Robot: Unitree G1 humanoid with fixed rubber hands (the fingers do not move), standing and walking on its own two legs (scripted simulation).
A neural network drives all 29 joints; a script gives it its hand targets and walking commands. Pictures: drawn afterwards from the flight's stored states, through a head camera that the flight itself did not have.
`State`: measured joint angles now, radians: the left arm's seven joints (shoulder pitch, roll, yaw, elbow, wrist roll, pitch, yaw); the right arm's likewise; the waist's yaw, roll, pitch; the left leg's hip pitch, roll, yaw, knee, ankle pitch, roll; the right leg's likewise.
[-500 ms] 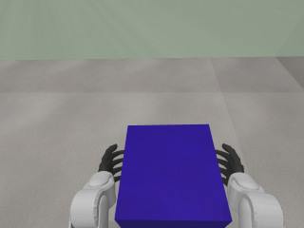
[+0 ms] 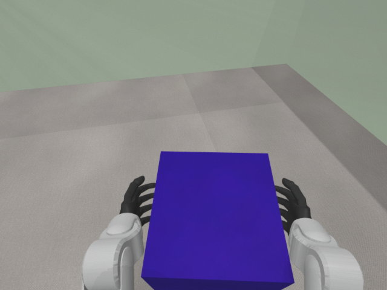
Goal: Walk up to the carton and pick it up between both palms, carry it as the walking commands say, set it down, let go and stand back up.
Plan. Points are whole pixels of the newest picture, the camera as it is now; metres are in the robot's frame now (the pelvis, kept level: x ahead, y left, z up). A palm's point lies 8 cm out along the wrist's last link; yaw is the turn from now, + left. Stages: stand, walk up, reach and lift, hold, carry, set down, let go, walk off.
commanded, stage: carry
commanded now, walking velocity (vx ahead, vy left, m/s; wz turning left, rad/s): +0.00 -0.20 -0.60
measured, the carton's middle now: (211, 231) +0.26 +0.01 +0.03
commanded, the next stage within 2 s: none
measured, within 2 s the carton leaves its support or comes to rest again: neither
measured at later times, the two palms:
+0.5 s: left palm (260, 246) +0.21 -0.07 +0.08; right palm out of the picture +0.13 -0.35 +0.10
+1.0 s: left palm out of the picture +0.10 -0.30 +0.07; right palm out of the picture -0.06 -0.55 +0.08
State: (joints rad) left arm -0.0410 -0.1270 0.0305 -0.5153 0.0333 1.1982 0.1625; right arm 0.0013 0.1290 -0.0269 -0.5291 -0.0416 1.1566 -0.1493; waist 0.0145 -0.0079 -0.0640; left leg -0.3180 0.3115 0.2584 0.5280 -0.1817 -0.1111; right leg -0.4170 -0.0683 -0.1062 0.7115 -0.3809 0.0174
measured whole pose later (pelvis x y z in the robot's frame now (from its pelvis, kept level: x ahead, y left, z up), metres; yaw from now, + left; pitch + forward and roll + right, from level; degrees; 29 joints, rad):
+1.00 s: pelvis -0.19 -0.30 -0.01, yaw -32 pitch +3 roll -2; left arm 0.01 -0.13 0.02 -0.50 0.04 1.13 0.15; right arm -0.02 0.13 -0.03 -0.50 -0.02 1.15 -0.16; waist -0.02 0.01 -0.04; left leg -0.41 0.04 0.14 0.77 -0.46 -0.02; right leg -0.45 0.11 -0.07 0.49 -0.10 -0.10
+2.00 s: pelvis -0.30 -0.34 +0.00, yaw -38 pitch +3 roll +0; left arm -0.03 -0.13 0.05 -0.43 0.04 1.19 0.16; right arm -0.05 0.13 -0.04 -0.42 -0.04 1.18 -0.16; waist -0.01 -0.02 -0.14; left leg -0.39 0.08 0.06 0.49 -0.14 -0.05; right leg -0.38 -0.05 -0.01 0.54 -0.20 0.03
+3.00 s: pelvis -0.30 -0.35 +0.00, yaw -38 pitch +2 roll +0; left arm -0.08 -0.13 0.08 -0.13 0.08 0.88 0.12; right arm -0.10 0.13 -0.08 -0.12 -0.07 0.87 -0.11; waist -0.01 -0.01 -0.07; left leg -0.37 0.08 0.05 0.49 -0.15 -0.05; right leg -0.36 -0.05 -0.03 0.55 -0.22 0.02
